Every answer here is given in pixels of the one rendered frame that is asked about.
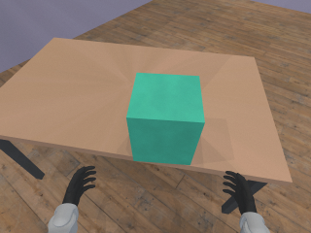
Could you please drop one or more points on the table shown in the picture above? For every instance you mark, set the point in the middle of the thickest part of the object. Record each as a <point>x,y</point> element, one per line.
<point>75,94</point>

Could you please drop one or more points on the robot left forearm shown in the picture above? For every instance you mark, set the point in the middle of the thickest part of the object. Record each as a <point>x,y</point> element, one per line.
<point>64,219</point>

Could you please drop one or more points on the robot right forearm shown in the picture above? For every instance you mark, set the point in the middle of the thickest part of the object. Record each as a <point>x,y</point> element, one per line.
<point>251,222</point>

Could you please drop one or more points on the carton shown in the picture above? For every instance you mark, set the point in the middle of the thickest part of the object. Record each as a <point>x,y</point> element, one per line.
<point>165,118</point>

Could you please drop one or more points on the robot right hand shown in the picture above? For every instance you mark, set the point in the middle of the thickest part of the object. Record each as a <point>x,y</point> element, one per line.
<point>243,195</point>

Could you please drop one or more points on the robot left hand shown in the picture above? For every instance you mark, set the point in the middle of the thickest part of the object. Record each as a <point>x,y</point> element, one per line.
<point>76,186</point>

